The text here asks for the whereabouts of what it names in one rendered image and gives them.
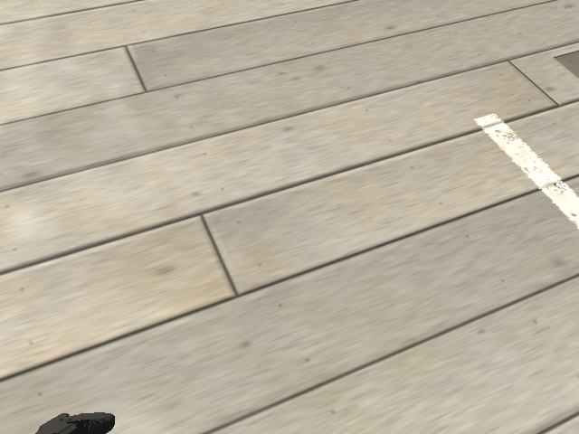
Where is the robot left hand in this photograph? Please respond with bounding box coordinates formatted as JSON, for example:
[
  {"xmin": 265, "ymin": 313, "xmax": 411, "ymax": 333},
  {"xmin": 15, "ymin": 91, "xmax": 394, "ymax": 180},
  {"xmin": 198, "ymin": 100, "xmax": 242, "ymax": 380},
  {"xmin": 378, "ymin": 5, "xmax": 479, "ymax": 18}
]
[{"xmin": 35, "ymin": 412, "xmax": 115, "ymax": 434}]

